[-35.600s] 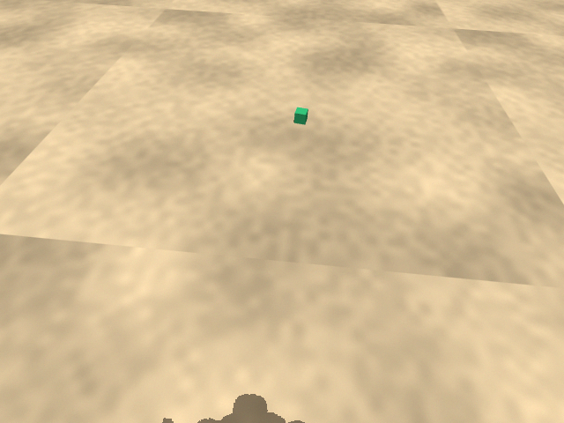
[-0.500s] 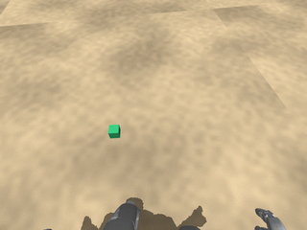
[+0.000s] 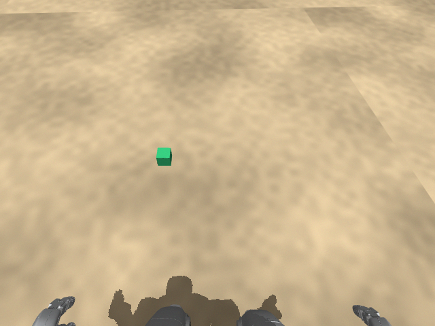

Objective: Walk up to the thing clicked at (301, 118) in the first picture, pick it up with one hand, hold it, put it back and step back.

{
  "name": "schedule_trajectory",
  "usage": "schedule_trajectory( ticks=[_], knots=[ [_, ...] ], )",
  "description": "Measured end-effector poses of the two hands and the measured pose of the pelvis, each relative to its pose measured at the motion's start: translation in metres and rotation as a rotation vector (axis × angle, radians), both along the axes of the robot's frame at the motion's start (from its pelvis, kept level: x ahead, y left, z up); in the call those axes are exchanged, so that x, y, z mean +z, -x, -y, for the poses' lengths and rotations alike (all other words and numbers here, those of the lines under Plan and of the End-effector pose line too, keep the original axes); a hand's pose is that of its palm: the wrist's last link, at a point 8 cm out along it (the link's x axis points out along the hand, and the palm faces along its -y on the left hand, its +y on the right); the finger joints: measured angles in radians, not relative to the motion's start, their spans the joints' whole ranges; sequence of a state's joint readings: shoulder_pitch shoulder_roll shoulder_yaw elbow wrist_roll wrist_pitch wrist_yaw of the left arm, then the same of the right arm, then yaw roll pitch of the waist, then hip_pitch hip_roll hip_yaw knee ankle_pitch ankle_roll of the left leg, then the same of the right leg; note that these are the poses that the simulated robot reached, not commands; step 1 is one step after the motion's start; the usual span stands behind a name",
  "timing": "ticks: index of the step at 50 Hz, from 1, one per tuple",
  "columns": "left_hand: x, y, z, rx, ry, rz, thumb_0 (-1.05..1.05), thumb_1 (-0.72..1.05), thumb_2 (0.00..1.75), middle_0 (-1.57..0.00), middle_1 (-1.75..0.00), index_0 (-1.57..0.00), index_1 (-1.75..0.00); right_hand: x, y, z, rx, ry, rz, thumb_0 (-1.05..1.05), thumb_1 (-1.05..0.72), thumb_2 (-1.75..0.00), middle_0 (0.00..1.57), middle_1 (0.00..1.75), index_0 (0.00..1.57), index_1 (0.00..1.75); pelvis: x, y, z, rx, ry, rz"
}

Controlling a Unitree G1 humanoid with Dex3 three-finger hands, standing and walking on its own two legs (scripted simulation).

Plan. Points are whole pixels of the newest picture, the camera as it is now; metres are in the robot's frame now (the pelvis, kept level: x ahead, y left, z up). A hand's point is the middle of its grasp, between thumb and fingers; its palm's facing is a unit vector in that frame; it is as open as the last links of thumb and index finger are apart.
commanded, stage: step back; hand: left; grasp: from above
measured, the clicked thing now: (164, 156) +0.97 +0.31 -0.72
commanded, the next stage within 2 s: stand in 1.22 s
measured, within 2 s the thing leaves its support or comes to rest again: neither
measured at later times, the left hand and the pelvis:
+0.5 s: hand out of the picture -0.04 +0.29 -0.14, palm faces +0.03 -0.91 -0.41, open 7.4 cm; pelvis -0.08 +0.00 +0.01, yaw +2 degrees
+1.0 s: hand out of the picture +0.03 +0.28 -0.15, palm faces +0.05 -0.93 -0.37, open 7.4 cm; pelvis -0.03 +0.01 +0.00, yaw +3 degrees
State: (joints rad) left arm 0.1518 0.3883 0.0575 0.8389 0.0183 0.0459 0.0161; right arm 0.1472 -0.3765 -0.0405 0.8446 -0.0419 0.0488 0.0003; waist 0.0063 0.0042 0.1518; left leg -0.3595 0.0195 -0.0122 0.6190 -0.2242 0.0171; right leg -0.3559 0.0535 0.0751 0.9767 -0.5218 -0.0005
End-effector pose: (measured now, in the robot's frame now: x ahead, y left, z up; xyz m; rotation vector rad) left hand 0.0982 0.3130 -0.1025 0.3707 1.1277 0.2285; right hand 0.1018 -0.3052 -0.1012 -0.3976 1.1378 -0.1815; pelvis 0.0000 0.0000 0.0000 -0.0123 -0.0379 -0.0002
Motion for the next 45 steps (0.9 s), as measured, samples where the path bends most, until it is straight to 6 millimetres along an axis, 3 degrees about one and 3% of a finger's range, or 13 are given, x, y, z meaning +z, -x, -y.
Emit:
schedule_trajectory(
  ticks=[4, 9, 14, 18, 24, 29, 33, 38, 45],
  knots=[
    [-0.005, 0.047, 0.010, -0.007, -0.022, -0.044, 0.00, 0.90, 0.90, -0.20, -0.30, -0.20, -0.30, -0.010, 0.016, 0.016, -0.010, -0.015, 0.052, 0.01, -0.90, -0.90, 0.20, 0.30, 0.20, 0.30, -0.009, 0.029, 0.011, -0.025, 0.017, 0.012],
    [0.004, 0.104, 0.019, 0.030, -0.020, -0.089, 0.00, 0.90, 0.90, -0.20, -0.30, -0.20, -0.30, -0.011, 0.052, 0.021, -0.040, -0.040, 0.013, 0.01, -0.90, -0.90, 0.20, 0.30, 0.20, 0.30, 0.000, 0.050, 0.016, -0.026, -0.015, 0.018],
    [0.011, 0.131, 0.009, 0.069, -0.031, -0.071, 0.01, 0.89, 0.90, -0.20, -0.30, -0.20, -0.30, -0.015, 0.092, 0.021, -0.023, -0.038, -0.072, 0.01, -0.90, -0.90, 0.20, 0.30, 0.20, 0.30, 0.003, 0.064, 0.011, 0.015, -0.023, 0.012],
    [0.007, 0.143, -0.008, 0.095, -0.029, -0.054, 0.01, 0.89, 0.90, -0.20, -0.30, -0.20, -0.30, -0.018, 0.112, 0.011, -0.005, -0.030, -0.127, 0.01, -0.90, -0.90, 0.20, 0.30, 0.20, 0.30, -0.001, 0.072, 0.002, 0.057, -0.025, 0.012],
    [0.002, 0.146, -0.017, 0.085, -0.008, -0.093, 0.01, 0.90, 0.90, -0.20, -0.30, -0.20, -0.30, -0.009, 0.123, -0.007, -0.021, -0.049, -0.078, 0.01, -0.90, -0.90, 0.20, 0.30, 0.20, 0.30, 0.004, 0.076, -0.003, 0.041, -0.037, 0.019],
    [0.004, 0.131, -0.009, 0.057, 0.000, -0.074, 0.01, 0.90, 0.90, -0.20, -0.30, -0.20, -0.30, -0.008, 0.118, -0.001, -0.034, -0.059, -0.052, 0.01, -0.90, -0.90, 0.20, 0.30, 0.20, 0.30, 0.005, 0.072, 0.006, 0.031, -0.031, 0.015],
    [0.003, 0.120, 0.005, 0.057, -0.012, -0.035, 0.01, 0.90, 0.90, -0.20, -0.30, -0.20, -0.30, -0.017, 0.106, 0.012, -0.040, -0.054, -0.061, 0.01, -0.90, -0.90, 0.20, 0.30, 0.20, 0.30, -0.001, 0.065, 0.015, 0.037, 0.000, 0.020],
    [0.009, 0.117, 0.014, 0.088, 0.004, -0.017, 0.00, 0.90, 0.90, -0.20, -0.30, -0.20, -0.30, -0.013, 0.082, 0.015, -0.007, -0.044, -0.067, 0.01, -0.90, -0.90, 0.20, 0.30, 0.20, 0.30, 0.005, 0.053, 0.014, 0.048, -0.013, 0.015],
    [-0.003, 0.102, 0.001, 0.097, 0.019, -0.059, 0.00, 0.90, 0.90, -0.20, -0.30, -0.20, -0.30, -0.013, 0.049, 0.003, 0.015, -0.022, -0.059, 0.01, -0.90, -0.90, 0.20, 0.30, 0.20, 0.30, 0.000, 0.034, -0.001, 0.067, -0.020, 0.012]
  ],
)
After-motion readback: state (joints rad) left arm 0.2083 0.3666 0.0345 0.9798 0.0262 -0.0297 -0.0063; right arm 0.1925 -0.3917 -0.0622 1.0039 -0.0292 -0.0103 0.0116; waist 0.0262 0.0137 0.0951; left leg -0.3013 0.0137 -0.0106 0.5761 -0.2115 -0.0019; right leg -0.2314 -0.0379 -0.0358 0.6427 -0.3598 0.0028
